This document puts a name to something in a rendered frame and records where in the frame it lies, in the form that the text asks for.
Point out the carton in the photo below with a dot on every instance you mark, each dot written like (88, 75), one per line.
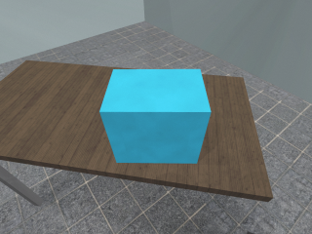
(156, 116)

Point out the table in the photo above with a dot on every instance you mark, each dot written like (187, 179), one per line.
(49, 117)

